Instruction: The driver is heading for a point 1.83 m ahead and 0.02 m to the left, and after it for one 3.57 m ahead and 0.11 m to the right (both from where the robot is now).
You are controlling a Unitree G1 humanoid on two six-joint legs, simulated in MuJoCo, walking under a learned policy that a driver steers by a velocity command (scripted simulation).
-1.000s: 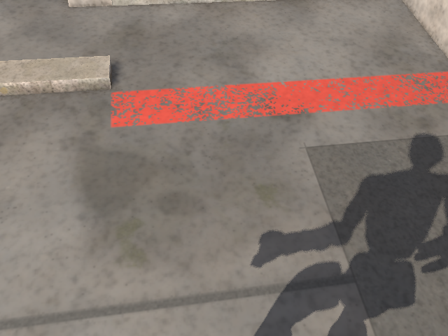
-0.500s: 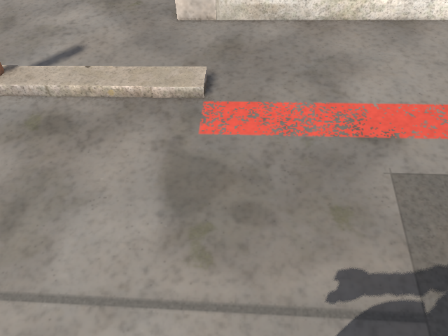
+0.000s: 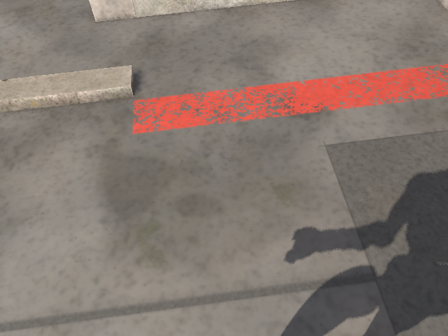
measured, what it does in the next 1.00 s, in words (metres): walks ahead: left foot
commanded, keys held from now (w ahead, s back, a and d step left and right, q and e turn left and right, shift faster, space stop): e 0.16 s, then no key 0.20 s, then q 0.18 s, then w+q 0.44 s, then w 0.02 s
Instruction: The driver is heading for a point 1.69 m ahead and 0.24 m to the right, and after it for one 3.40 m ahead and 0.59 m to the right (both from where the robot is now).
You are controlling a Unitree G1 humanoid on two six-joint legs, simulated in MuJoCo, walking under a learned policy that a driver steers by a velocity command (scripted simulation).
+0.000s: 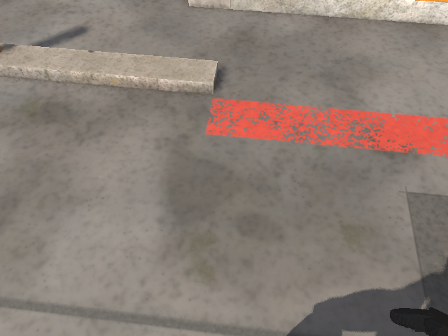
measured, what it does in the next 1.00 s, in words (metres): walks ahead, turning right: left foot, then right foot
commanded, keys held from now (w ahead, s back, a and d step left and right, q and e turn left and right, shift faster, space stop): w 0.06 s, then w+e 0.14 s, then e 0.66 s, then w+e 0.02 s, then w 0.12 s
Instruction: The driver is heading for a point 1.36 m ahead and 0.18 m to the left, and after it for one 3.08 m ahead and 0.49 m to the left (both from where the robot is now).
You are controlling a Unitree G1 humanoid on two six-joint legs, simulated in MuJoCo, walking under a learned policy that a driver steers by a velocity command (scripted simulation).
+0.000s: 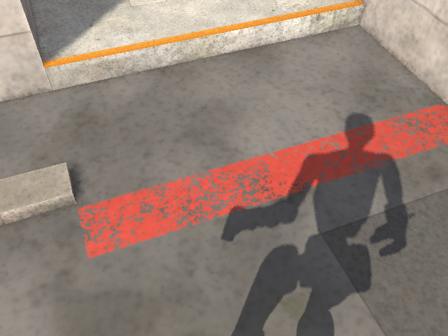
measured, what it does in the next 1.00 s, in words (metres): walks ahead, turning left: right foot, then left foot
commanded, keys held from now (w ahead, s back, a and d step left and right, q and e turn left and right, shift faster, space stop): w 0.20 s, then no key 0.10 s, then q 0.66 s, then no key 0.04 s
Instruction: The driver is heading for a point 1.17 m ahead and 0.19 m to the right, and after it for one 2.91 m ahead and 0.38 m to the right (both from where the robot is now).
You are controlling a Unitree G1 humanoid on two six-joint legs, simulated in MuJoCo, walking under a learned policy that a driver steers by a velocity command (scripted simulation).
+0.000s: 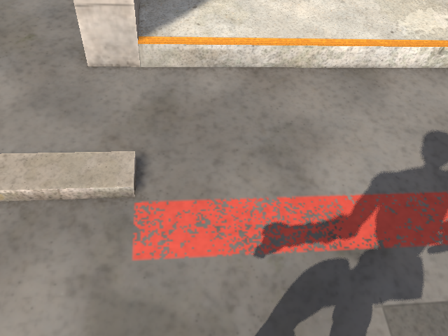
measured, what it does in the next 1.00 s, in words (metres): walks ahead, turning right: right foot, then right foot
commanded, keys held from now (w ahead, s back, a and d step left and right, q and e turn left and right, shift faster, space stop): no key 0.08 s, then e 0.26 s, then w+e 0.40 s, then e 0.02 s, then no key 0.06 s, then q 0.18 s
